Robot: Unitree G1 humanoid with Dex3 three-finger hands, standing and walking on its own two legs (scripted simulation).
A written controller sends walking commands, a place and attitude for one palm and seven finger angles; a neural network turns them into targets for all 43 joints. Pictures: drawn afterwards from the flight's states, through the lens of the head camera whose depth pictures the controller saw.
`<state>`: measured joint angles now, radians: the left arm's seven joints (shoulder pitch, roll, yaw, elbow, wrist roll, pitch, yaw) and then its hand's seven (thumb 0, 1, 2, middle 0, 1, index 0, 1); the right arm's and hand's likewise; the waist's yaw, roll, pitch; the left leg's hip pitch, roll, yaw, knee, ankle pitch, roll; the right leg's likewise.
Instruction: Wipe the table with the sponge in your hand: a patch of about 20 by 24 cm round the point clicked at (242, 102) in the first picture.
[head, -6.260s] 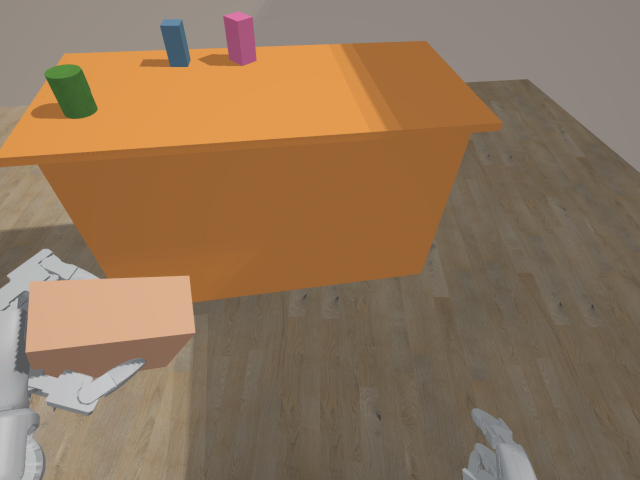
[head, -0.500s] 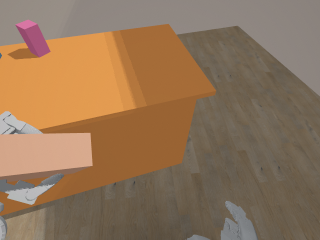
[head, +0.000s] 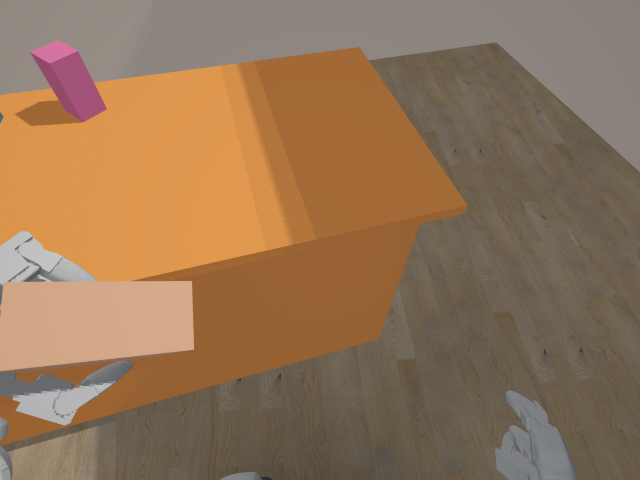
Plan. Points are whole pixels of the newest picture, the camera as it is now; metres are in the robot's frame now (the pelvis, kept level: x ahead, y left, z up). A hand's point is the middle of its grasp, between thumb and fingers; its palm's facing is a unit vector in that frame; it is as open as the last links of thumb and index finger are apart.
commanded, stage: come to a stop and stand still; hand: left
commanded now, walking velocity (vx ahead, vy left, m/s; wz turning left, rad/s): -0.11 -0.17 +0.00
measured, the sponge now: (120, 327) +0.22 +0.19 +0.15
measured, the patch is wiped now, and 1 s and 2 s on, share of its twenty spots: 0.00 0.00 0.00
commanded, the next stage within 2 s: look again from close up in 1.54 s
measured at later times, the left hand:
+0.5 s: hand (12, 286) +0.24 +0.26 +0.19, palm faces +0.45 -0.73 -0.51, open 9.9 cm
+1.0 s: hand (21, 319) +0.22 +0.26 +0.17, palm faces +0.36 -0.87 -0.33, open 9.9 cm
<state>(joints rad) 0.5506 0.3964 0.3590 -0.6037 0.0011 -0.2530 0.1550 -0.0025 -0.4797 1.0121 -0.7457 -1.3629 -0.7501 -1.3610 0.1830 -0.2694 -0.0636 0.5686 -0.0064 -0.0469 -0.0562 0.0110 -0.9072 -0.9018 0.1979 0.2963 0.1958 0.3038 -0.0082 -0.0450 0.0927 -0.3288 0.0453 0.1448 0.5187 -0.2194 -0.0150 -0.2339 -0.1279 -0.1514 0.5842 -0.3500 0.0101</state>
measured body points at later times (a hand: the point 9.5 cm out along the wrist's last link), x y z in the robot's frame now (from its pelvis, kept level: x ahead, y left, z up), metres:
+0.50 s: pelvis -0.02 -0.01 +0.00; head +0.02 -0.03 +0.45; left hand +0.21 +0.30 +0.22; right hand +0.15 -0.23 -0.10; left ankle +0.04 +0.11 -0.73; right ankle +0.00 -0.09 -0.73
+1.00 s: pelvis -0.02 +0.02 +0.01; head -0.01 +0.05 +0.46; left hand +0.19 +0.31 +0.19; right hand +0.14 -0.21 -0.06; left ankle +0.03 +0.09 -0.73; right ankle +0.00 -0.08 -0.73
